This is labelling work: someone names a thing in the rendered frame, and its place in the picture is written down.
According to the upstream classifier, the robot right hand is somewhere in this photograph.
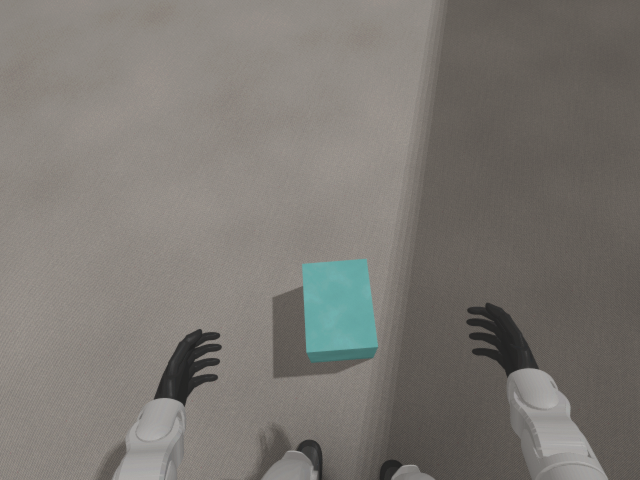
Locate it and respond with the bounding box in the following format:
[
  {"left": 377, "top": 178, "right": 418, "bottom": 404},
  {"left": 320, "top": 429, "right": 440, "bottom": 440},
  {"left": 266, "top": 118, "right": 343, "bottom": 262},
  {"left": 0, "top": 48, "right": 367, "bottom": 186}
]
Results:
[{"left": 466, "top": 303, "right": 539, "bottom": 378}]

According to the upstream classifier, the right robot forearm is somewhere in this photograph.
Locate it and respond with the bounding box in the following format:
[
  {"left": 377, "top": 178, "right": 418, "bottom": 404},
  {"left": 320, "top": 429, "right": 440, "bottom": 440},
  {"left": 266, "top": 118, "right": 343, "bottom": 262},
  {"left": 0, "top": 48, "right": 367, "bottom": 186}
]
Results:
[{"left": 506, "top": 368, "right": 608, "bottom": 480}]

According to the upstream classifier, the robot left hand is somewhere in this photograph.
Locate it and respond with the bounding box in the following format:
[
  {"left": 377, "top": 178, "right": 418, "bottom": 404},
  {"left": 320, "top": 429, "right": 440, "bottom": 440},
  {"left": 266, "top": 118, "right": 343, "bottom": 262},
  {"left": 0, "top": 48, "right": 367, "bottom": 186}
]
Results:
[{"left": 154, "top": 329, "right": 222, "bottom": 407}]

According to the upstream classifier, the robot right foot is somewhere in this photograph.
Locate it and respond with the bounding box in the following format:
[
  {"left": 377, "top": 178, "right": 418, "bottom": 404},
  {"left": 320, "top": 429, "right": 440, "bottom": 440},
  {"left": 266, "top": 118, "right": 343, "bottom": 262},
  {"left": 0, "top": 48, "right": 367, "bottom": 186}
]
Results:
[{"left": 380, "top": 460, "right": 403, "bottom": 480}]

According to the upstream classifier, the robot left foot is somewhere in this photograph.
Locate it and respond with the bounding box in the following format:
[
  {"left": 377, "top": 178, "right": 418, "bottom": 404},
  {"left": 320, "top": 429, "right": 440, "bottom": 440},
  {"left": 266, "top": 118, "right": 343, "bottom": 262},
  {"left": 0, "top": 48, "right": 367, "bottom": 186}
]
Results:
[{"left": 297, "top": 440, "right": 322, "bottom": 480}]

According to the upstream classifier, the robot foot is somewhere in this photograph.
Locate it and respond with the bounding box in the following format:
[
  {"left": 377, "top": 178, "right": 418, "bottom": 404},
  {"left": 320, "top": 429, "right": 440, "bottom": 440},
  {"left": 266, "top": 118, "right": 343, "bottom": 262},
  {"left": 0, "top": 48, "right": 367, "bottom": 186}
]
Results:
[
  {"left": 297, "top": 440, "right": 322, "bottom": 480},
  {"left": 380, "top": 460, "right": 403, "bottom": 480}
]

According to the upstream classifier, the carton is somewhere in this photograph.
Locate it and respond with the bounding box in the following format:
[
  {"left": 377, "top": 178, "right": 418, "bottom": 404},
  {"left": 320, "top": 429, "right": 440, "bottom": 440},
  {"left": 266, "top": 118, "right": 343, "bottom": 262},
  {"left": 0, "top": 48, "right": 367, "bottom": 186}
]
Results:
[{"left": 302, "top": 259, "right": 378, "bottom": 363}]

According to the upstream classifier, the left robot forearm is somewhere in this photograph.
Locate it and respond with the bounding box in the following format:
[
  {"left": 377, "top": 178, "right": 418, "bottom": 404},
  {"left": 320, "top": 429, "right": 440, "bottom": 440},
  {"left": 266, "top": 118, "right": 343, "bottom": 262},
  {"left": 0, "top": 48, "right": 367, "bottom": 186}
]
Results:
[{"left": 111, "top": 398, "right": 186, "bottom": 480}]

